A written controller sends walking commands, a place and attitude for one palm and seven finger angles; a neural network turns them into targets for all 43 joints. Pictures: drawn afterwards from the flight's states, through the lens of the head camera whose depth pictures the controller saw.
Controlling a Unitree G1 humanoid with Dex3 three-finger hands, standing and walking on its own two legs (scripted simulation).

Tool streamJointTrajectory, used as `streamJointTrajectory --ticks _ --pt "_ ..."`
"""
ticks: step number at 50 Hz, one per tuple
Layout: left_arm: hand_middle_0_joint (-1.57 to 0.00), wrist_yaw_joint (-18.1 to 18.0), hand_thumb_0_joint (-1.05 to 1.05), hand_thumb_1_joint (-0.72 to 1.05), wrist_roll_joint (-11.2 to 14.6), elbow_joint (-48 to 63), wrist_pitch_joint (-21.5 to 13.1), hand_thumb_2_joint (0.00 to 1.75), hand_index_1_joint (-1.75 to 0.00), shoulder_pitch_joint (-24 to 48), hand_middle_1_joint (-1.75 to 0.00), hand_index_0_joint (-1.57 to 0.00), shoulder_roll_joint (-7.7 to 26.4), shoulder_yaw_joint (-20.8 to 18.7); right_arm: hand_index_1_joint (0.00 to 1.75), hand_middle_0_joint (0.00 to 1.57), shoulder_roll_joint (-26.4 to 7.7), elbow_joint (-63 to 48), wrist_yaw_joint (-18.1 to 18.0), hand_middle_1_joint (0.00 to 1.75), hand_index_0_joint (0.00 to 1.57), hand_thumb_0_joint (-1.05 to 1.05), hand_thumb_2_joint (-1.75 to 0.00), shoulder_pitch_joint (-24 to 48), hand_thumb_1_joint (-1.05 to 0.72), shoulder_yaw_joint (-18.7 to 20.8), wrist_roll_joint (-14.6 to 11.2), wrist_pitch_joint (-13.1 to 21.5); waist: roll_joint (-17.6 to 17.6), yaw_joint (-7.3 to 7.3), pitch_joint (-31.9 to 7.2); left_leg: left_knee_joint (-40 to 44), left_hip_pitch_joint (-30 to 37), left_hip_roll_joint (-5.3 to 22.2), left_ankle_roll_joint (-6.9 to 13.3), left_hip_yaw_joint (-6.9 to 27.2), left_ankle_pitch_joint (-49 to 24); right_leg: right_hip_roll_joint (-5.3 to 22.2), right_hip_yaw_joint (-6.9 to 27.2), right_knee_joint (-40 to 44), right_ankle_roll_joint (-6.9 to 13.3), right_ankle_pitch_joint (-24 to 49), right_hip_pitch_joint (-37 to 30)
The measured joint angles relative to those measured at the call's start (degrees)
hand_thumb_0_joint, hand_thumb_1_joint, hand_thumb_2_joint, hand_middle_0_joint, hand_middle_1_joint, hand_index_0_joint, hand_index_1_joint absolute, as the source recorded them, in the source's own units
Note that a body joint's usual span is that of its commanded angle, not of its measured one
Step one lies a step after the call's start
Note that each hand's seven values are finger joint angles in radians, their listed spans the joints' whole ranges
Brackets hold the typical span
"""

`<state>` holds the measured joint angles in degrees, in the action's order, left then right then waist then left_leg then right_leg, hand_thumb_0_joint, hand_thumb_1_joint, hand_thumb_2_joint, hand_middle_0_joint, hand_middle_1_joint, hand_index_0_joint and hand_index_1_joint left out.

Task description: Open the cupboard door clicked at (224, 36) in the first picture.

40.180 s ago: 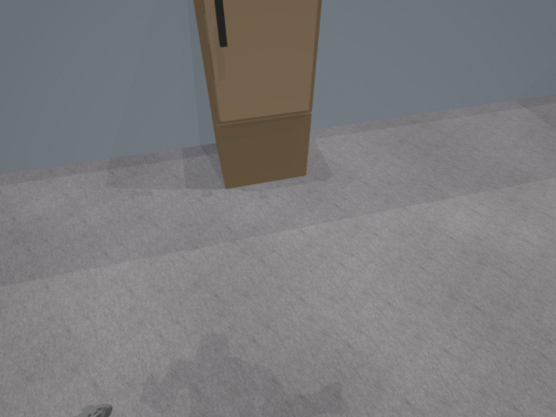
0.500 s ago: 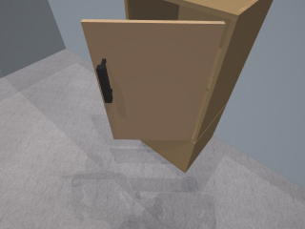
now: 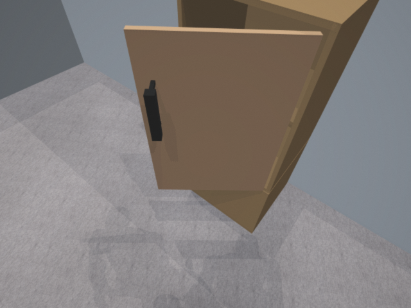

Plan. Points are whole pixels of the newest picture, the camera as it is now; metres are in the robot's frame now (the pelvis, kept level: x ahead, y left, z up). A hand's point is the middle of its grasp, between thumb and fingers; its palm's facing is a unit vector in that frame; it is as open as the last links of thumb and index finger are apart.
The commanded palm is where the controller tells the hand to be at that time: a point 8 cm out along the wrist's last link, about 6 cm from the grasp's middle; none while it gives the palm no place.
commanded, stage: come to a stop and stand still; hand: left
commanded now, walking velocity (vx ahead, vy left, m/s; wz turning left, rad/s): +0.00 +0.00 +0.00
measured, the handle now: (155, 111) +0.54 +0.16 +0.07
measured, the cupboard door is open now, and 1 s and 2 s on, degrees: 39 39 39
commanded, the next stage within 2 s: look again from close up in 1.20 s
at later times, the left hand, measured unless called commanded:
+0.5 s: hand out of the picture +0.04 +0.17 -0.17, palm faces -0.01 -0.98 -0.21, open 7.3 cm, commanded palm none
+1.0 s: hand out of the picture +0.05 +0.15 -0.16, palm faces +0.00 -0.97 -0.23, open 7.3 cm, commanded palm none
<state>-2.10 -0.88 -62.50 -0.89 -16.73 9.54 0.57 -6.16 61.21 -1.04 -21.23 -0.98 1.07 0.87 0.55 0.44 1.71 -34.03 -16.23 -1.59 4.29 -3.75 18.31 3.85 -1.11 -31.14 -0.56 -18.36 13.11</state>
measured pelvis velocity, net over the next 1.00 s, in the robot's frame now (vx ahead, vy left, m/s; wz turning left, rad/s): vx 0.03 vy -0.04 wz -0.01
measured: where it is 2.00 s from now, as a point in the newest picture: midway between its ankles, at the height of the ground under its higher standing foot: outside the picture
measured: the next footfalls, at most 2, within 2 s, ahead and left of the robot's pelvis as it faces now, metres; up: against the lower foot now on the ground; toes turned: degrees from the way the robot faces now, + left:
none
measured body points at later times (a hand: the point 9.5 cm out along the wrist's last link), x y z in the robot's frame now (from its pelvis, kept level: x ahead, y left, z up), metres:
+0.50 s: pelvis +0.03 +0.00 +0.00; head +0.05 -0.01 +0.45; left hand +0.04 +0.22 -0.15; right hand +0.05 -0.24 -0.15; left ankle +0.00 +0.07 -0.73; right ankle -0.02 -0.17 -0.73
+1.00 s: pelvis +0.03 -0.04 +0.01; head +0.06 -0.05 +0.46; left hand +0.05 +0.20 -0.15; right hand +0.06 -0.28 -0.15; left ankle +0.00 +0.07 -0.73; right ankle -0.02 -0.17 -0.73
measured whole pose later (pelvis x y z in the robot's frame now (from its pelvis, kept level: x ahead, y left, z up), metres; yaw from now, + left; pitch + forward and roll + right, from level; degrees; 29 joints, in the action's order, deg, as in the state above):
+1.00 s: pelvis +0.03 -0.04 +0.01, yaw -1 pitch +0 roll +1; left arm -1.7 -0.8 -62.8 -0.9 -13.0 11.1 0.3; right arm -10.5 64.2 -1.6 -11.2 -0.2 0.9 1.0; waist -0.4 -0.6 2.7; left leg -25.8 -9.5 0.0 0.6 -3.5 16.4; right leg 2.2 -1.3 -27.0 -0.9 -18.6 8.6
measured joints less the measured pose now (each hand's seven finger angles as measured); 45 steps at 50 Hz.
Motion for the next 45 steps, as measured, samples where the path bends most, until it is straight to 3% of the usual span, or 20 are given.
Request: streamJointTrajectory --ticks 11,24,45 --pt "-0.19 -0.4 0.0 0.91 0.2 -0.6 0.2 0.9 -0.3 1.4 -0.3 -0.2 -0.4 -0.2 0.3 0.2 -1.8 1.7 -0.8 0.3 0.2 0.04 -0.9 3.5 -0.93 0.2 0.0 0.8 0.1 -0.56 0.7 5.6 4.0 -2.5 1.1 -1.6 -1.4 2.4 1.6 1.9 -1.4 -0.1 -1.9" --pt "-0.2 -0.2 0.0 0.91 0.0 -0.8 0.6 0.9 -0.3 2.6 -0.3 -0.2 -0.5 -0.2 0.3 0.2 -3.9 1.4 -1.0 0.3 0.2 0.01 -0.9 7.7 -0.91 0.9 -0.1 0.7 -0.6 -0.83 1.5 6.3 5.9 -1.7 -0.1 -1.7 -0.8 1.7 1.8 2.1 -3.5 -0.7 -3.4" --pt "-0.2 0.3 0.0 0.91 0.0 -0.2 0.1 0.9 -0.3 3.6 -0.3 -0.2 1.3 -0.2 0.3 0.2 -4.2 2.5 -0.6 0.3 0.2 0.01 -0.9 10.1 -0.9 0.8 -0.2 0.2 -0.9 -1.05 1.0 7.7 6.5 1.2 -3.3 0.0 -1.5 -1.2 0.1 3.6 -0.8 -0.5 -4.4"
